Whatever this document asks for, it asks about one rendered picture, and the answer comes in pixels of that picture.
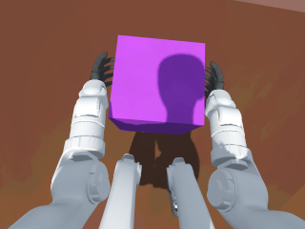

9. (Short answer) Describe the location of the right robot forearm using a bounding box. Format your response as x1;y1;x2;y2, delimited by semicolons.
204;89;268;191

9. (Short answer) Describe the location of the carton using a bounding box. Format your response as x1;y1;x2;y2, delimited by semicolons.
108;35;205;135

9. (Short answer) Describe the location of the left robot upper arm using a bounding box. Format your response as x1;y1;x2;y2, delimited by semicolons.
8;159;111;229

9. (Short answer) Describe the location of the left robot hand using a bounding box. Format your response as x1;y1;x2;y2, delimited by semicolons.
90;52;115;87

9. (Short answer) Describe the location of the robot left shin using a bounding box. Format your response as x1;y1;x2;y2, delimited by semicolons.
114;154;135;172

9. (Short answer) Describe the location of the robot right foot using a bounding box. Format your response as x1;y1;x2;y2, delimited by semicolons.
166;176;178;218

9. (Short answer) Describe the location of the right robot upper arm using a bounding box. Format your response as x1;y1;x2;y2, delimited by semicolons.
207;167;305;229

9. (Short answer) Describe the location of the right robot hand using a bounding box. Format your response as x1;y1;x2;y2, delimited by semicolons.
204;61;225;99

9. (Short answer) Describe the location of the left robot forearm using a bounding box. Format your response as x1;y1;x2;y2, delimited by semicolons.
51;79;109;195

